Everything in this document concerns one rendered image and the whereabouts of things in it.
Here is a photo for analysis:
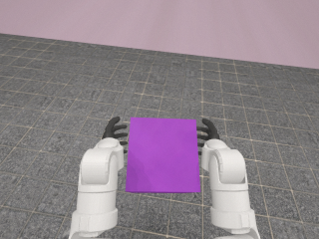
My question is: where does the left robot forearm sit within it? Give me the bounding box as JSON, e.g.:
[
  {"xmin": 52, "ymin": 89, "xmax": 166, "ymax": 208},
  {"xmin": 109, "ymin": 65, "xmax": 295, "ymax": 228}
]
[{"xmin": 68, "ymin": 137, "xmax": 125, "ymax": 239}]

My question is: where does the carton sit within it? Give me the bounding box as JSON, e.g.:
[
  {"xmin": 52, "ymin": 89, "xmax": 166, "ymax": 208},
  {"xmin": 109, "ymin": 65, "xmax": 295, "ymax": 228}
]
[{"xmin": 126, "ymin": 117, "xmax": 200, "ymax": 193}]

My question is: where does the robot left hand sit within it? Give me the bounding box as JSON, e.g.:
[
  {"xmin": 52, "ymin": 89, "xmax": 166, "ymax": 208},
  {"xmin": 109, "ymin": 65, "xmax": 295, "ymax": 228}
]
[{"xmin": 102, "ymin": 117, "xmax": 128, "ymax": 153}]

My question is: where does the robot right hand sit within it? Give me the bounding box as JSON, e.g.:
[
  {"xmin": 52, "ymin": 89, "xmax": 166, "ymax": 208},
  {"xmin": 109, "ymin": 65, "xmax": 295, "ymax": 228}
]
[{"xmin": 196, "ymin": 119, "xmax": 220, "ymax": 155}]

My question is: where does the right robot forearm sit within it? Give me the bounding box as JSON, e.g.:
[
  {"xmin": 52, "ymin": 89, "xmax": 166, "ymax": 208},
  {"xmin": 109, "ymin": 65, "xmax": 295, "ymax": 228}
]
[{"xmin": 200, "ymin": 138, "xmax": 261, "ymax": 239}]

